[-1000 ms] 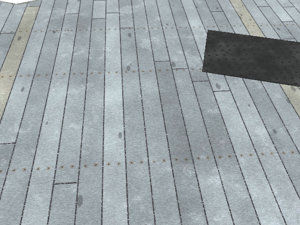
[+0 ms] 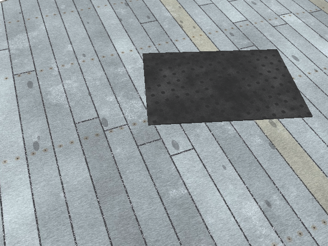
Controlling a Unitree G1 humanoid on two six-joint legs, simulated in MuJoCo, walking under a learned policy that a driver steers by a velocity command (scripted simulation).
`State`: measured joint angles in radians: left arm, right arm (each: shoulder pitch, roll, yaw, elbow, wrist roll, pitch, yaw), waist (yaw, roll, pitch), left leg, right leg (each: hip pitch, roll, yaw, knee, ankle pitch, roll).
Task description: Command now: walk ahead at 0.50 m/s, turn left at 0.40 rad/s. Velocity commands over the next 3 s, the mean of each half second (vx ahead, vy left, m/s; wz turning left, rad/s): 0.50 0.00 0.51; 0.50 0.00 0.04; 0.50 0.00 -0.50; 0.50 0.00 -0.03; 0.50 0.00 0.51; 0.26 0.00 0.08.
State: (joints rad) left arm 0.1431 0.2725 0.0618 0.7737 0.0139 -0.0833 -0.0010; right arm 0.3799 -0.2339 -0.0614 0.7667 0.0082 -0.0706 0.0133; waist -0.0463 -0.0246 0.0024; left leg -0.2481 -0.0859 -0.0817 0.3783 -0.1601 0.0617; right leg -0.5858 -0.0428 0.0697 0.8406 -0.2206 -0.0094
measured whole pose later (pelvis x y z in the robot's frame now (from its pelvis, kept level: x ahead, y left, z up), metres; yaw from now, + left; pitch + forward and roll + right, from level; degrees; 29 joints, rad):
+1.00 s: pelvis +0.50 +0.11 +0.00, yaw +17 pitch +1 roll +2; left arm 0.19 0.30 0.07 0.83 -0.03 -0.04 -0.01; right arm 0.32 -0.25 -0.07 0.77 -0.02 -0.09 0.01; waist -0.03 -0.04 0.02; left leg -0.09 -0.04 0.14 0.26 -0.19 0.04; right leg -0.71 -0.11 0.08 0.97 -0.10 0.02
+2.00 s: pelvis +1.08 +0.16 +0.00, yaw +1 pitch +2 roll +0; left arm 0.16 0.29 0.05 0.67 0.02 -0.09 0.00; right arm 0.35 -0.26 -0.05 0.78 0.01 -0.07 0.02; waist -0.05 -0.03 0.03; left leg -0.20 -0.11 -0.08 0.34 -0.16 0.08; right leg -0.59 -0.05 0.07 0.90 -0.25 0.03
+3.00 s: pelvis +1.51 +0.24 -0.01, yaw +18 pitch +1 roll +1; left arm 0.20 0.30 0.05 0.81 -0.01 0.04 0.03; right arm 0.12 -0.25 -0.04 0.76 -0.03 -0.03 0.00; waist 0.01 -0.03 0.06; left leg -0.31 -0.01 0.11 0.42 -0.13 0.04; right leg -0.51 -0.08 0.02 0.91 -0.38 0.07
